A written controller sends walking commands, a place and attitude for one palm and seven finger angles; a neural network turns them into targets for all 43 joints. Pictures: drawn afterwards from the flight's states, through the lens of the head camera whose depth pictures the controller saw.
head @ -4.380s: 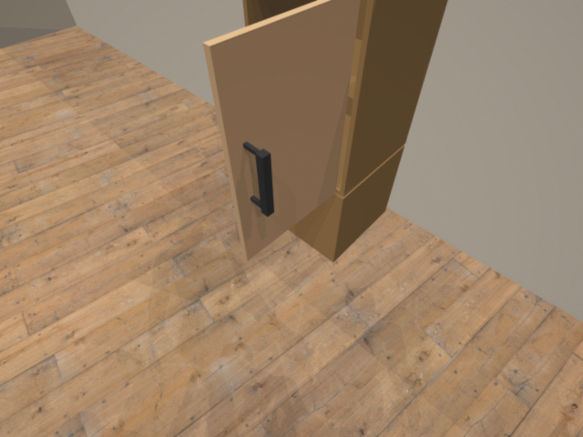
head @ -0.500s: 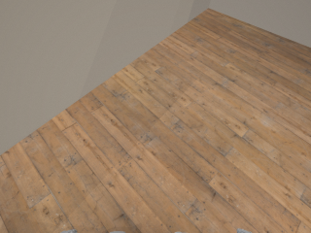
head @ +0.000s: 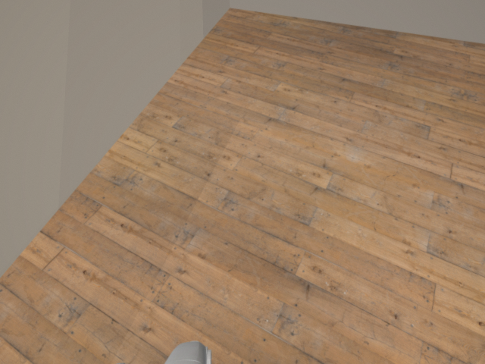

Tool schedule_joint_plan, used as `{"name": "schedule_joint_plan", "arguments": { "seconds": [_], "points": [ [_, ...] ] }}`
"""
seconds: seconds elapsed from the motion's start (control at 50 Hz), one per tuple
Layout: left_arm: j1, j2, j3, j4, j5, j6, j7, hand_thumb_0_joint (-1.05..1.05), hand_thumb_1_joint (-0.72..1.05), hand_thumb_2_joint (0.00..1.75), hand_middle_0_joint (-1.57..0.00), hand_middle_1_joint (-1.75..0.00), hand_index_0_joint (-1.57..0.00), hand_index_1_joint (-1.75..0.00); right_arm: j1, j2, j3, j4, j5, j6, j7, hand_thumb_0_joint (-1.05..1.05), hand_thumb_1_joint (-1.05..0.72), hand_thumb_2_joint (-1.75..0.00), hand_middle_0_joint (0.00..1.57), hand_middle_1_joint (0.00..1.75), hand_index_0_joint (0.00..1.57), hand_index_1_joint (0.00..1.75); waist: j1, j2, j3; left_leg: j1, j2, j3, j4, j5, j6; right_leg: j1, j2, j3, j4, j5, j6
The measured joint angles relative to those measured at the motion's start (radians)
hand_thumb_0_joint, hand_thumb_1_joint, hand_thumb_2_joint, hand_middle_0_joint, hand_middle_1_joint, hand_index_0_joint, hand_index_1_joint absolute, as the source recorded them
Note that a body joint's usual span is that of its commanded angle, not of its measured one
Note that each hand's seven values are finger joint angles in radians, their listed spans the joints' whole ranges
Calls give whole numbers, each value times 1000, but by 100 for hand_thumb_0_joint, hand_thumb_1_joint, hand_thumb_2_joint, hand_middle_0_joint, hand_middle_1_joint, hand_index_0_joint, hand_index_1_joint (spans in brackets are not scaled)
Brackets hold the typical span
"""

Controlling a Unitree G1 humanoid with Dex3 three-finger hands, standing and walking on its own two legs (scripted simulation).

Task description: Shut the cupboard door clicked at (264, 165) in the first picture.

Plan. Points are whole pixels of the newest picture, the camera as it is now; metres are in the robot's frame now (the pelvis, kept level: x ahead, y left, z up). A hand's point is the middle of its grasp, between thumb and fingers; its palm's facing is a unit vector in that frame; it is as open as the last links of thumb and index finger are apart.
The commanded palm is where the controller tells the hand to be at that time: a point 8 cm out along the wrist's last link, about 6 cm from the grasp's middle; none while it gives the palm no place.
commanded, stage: walk around to get in front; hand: left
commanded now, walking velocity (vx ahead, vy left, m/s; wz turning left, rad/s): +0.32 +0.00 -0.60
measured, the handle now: out of the picture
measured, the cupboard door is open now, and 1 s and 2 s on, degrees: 88 88 88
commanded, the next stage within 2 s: walk to a spot facing it in 0.98 s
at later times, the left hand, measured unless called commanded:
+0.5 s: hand (175, 262) +0.33 +0.18 -0.16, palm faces -0.31 -0.93 -0.18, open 7.4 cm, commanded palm none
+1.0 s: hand (236, 212) +0.47 +0.05 -0.17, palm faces -0.38 -0.90 -0.20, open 7.2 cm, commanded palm none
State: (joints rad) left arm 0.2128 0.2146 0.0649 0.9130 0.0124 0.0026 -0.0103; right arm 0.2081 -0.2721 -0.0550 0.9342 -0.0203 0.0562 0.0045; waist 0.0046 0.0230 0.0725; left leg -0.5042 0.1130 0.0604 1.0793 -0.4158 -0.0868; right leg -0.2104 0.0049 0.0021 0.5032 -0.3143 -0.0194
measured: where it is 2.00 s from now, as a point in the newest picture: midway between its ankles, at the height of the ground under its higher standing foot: (302, 278)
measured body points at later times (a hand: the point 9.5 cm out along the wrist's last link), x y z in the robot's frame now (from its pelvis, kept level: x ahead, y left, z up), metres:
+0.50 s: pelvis +0.17 +0.01 +0.01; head +0.23 +0.02 +0.46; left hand +0.35 +0.23 -0.14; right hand +0.09 -0.22 -0.13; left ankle +0.14 +0.14 -0.74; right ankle +0.17 -0.14 -0.66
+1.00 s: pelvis +0.37 -0.11 +0.00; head +0.40 -0.12 +0.45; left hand +0.49 +0.10 -0.15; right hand +0.35 -0.37 -0.13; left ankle +0.51 -0.02 -0.70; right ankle +0.28 -0.16 -0.74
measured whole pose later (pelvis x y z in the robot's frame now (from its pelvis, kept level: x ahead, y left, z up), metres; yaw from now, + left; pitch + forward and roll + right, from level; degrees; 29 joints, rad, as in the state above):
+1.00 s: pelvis +0.37 -0.11 +0.00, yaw -27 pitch +1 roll -1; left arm 0.28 0.21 0.06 1.05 0.01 -0.07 0.00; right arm 0.16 -0.17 -0.04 0.97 -0.02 -0.02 0.02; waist 0.01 -0.01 0.03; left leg -0.54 0.13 0.07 0.79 -0.22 -0.06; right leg -0.09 0.07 -0.06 0.34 -0.28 -0.07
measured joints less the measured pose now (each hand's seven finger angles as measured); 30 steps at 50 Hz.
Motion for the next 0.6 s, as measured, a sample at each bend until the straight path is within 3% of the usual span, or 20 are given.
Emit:
{"name": "schedule_joint_plan", "arguments": {
  "seconds": [0.1, 0.2, 0.22, 0.28, 0.32, 0.38, 0.46, 0.6],
  "points": [
    [64, -2, -5, 42, 5, -9, -10, 1, 91, 90, -20, -30, -20, -30, -55, 19, -3, -44, 2, -30, 14, 1, -91, -90, 20, 30, 19, 30, 16, -37, -10, -10, -23, -13, -186, 86, -6, 57, 7, 70, -80, 17, 0],
    [111, 7, 4, 73, 7, -4, -16, 1, 91, 90, -21, -30, -20, -30, -80, 38, 10, -72, 6, -70, 12, 1, -91, -90, 20, 30, 19, 30, 42, -63, -24, 97, -64, -3, -457, 121, 10, 86, 12, 131, -40, -52, 23],
    [123, 9, 7, 75, 4, -1, -17, 1, 91, 90, -21, -30, -20, -30, -78, 37, 16, -80, 4, -85, 8, 1, -90, -90, 20, 30, 20, 30, 42, -61, -32, 129, -64, -1, -517, 145, 28, 71, 21, 140, 10, -87, 20],
    [106, 28, 20, 94, 2, 20, -21, 1, 91, 90, -20, -30, -20, -30, -68, 60, 34, -88, -12, -114, -6, 0, -90, -90, 20, 30, 20, 30, 34, -81, -30, 141, -49, 41, -455, 139, 93, -74, 24, 94, 405, -186, 8],
    [79, 43, 31, 94, 12, 24, -29, 1, 91, 90, -20, -30, -20, -30, -31, 77, 44, -85, -16, -119, -11, 0, -90, -90, 20, 30, 20, 30, 25, -90, -33, 184, -38, 63, -488, 117, 97, -177, 8, 40, 605, -132, 8],
    [23, 55, 38, 67, 19, 22, -41, 2, 91, 90, -20, -30, -20, -30, 28, 94, 53, -51, -14, -125, -22, 0, -90, -90, 20, 30, 20, 30, 19, -88, -23, 263, -24, 91, -586, 134, 85, -293, -29, -12, 701, -26, 23],
    [-47, 49, 29, 28, 18, 19, -48, 1, 92, 90, -20, -30, -19, -30, 102, 96, 52, 8, -11, -127, -26, 0, -90, -90, 20, 30, 20, 30, 4, -61, -6, 362, -4, 141, -683, 135, 76, -379, -62, -45, 595, 51, 31],
    [-171, 34, 10, 2, 16, 24, -51, 1, 92, 90, -19, -30, -19, -30, 224, 78, 37, 91, -17, -107, -20, 0, -90, -90, 20, 30, 20, 30, -65, -35, 21, 499, 13, 230, -696, 36, 28, -346, -65, -112, 244, 95, -2]
  ]
}}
